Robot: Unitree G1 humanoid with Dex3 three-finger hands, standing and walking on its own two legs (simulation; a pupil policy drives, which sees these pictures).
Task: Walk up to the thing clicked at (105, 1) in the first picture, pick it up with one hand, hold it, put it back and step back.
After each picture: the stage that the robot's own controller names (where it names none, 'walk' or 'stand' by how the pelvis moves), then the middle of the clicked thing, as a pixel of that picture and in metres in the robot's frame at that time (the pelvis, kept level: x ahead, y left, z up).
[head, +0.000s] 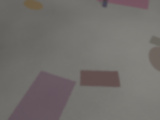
stand; out of the picture +2.31 -0.31 -0.65
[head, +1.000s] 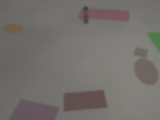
walk; (85, 15) +2.18 +0.12 -0.63
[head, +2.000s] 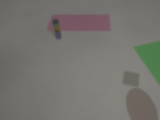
walk; (57, 29) +1.52 +0.41 -0.65
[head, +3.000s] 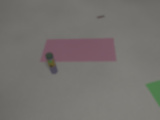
walk; (51, 63) +1.01 +0.39 -0.65
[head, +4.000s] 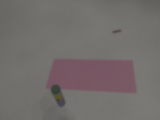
walk; (58, 96) +0.64 +0.30 -0.65
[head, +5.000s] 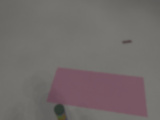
stand; (61, 115) +0.46 +0.22 -0.64
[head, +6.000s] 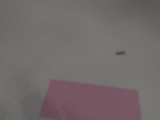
stand; out of the picture +0.38 +0.18 -0.65
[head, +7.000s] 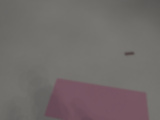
stand; out of the picture +0.37 +0.17 -0.64
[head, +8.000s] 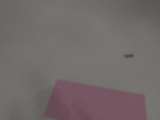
stand; out of the picture +0.38 +0.18 -0.66
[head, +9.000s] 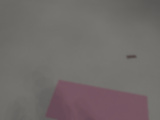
stand; out of the picture +0.37 +0.18 -0.66
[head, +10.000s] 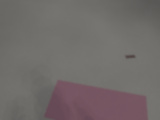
go down; out of the picture +0.36 +0.18 -0.66
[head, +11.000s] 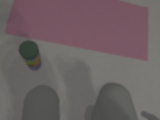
go down; (32, 58) +0.45 +0.18 -0.31
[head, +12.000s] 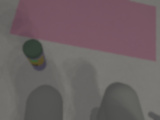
approach; (36, 57) +0.45 +0.18 -0.28
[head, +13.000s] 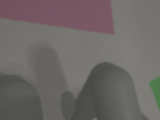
close in; out of the picture +0.45 +0.23 -0.17
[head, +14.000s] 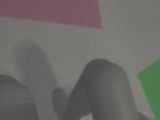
close; out of the picture +0.46 +0.25 -0.17
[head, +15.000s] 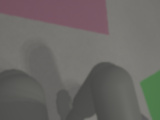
lift; out of the picture +0.38 +0.23 -0.17
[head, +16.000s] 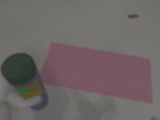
lift; (30, 87) +0.31 +0.17 +0.03
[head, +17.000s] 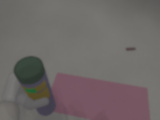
hold; (39, 91) +0.30 +0.15 +0.05
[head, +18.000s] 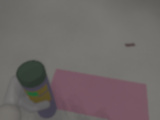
hold; (40, 94) +0.30 +0.15 +0.03
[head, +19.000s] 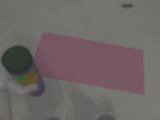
crouch; (28, 76) +0.36 +0.17 -0.03
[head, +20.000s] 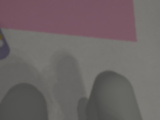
lower; out of the picture +0.47 +0.22 -0.09
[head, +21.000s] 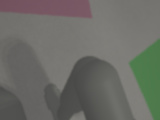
lower; out of the picture +0.47 +0.26 -0.17
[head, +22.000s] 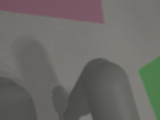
lower; out of the picture +0.45 +0.25 -0.17
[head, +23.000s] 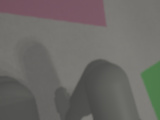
lower; out of the picture +0.44 +0.24 -0.17
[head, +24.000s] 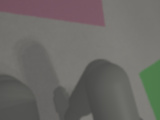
lower; out of the picture +0.44 +0.25 -0.16
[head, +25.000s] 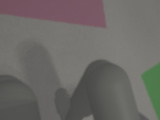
open; out of the picture +0.43 +0.24 -0.17
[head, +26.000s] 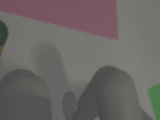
stand; out of the picture +0.41 +0.23 -0.19
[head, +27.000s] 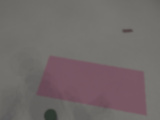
stand; out of the picture +0.35 +0.17 -0.55
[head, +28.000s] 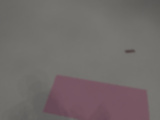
stand; out of the picture +0.35 +0.17 -0.60
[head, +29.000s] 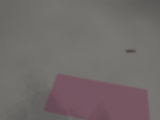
stand; out of the picture +0.36 +0.16 -0.60
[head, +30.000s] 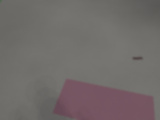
stand; out of the picture +0.39 +0.16 -0.65
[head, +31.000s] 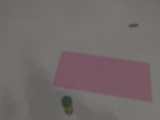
walk; (67, 106) +0.43 +0.12 -0.64
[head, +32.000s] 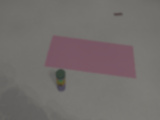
walk; (61, 81) +0.62 +0.14 -0.63
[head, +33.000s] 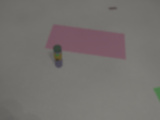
walk; (58, 57) +0.92 +0.22 -0.63
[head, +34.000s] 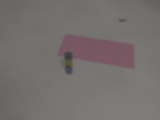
stand; (68, 63) +0.97 +0.15 -0.65
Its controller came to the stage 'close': yes
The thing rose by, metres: 0.69
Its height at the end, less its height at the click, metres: +0.00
